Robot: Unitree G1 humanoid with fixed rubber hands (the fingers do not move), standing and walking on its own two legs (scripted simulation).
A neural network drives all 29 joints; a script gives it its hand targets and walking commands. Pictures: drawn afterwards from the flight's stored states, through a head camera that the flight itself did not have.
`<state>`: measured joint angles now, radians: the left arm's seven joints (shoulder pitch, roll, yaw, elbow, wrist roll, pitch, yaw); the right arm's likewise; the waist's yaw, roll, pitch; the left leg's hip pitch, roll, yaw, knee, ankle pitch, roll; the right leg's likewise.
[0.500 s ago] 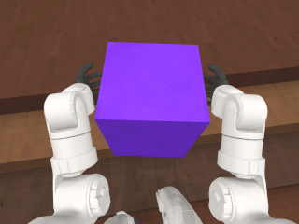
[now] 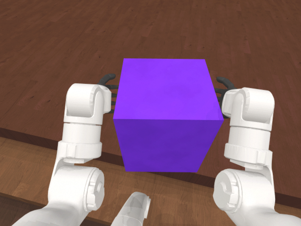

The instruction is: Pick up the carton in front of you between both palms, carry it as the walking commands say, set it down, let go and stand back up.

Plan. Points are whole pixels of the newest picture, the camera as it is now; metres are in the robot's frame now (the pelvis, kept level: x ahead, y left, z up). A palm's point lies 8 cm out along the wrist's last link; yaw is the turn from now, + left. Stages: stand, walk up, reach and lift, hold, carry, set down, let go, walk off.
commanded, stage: carry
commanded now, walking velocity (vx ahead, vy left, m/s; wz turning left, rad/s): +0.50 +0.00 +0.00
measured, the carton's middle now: (162, 119) +0.39 +0.06 +0.07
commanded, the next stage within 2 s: none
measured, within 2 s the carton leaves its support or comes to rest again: neither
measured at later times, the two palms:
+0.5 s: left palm out of the picture +0.72 +0.20 +0.29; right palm out of the picture +0.67 -0.09 +0.29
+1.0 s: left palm out of the picture +0.99 +0.22 +0.44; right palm out of the picture +1.02 -0.08 +0.44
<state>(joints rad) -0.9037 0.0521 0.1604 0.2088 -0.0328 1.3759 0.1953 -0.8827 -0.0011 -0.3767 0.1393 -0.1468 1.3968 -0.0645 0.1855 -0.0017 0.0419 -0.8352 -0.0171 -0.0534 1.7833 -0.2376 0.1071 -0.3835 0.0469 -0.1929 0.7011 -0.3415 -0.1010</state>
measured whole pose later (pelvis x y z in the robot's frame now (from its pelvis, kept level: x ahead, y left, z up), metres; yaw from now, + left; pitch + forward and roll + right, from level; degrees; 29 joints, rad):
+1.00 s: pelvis +0.63 +0.03 +0.28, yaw +0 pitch +2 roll -1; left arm -0.90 0.01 0.22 0.18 0.02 1.36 0.20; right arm -0.88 -0.01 -0.32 0.11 -0.14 1.40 -0.10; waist 0.12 0.01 0.04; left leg -0.79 0.00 0.01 1.51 -0.35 0.09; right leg -0.49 0.00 -0.16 0.72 -0.27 -0.10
